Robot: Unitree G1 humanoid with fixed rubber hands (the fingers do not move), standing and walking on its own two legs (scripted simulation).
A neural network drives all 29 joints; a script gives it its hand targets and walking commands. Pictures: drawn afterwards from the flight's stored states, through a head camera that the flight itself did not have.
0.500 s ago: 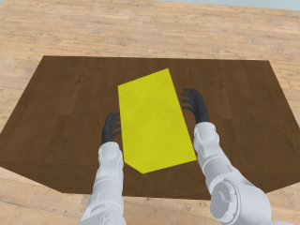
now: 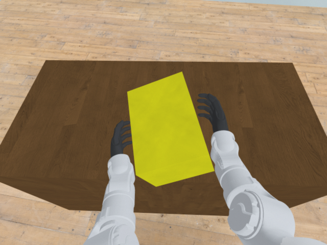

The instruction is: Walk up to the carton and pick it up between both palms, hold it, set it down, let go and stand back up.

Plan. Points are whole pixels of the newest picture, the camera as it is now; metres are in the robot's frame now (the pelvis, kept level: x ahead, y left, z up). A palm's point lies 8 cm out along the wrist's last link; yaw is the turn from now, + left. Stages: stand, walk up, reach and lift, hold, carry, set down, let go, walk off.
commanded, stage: set down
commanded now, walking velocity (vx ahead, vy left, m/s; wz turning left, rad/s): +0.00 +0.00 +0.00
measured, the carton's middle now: (168, 129) +0.44 +0.03 -0.05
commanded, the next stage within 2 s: none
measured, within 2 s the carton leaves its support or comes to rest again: rests again in 1.22 s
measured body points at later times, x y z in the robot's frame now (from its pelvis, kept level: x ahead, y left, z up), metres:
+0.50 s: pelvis +0.00 +0.00 +0.00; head +0.09 +0.01 +0.44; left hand +0.36 +0.16 -0.02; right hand +0.43 -0.10 +0.03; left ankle -0.01 +0.14 -0.75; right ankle -0.01 -0.08 -0.75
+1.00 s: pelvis +0.00 +0.00 +0.00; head +0.10 +0.01 +0.44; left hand +0.37 +0.16 -0.02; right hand +0.42 -0.10 +0.02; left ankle -0.01 +0.14 -0.75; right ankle -0.01 -0.08 -0.75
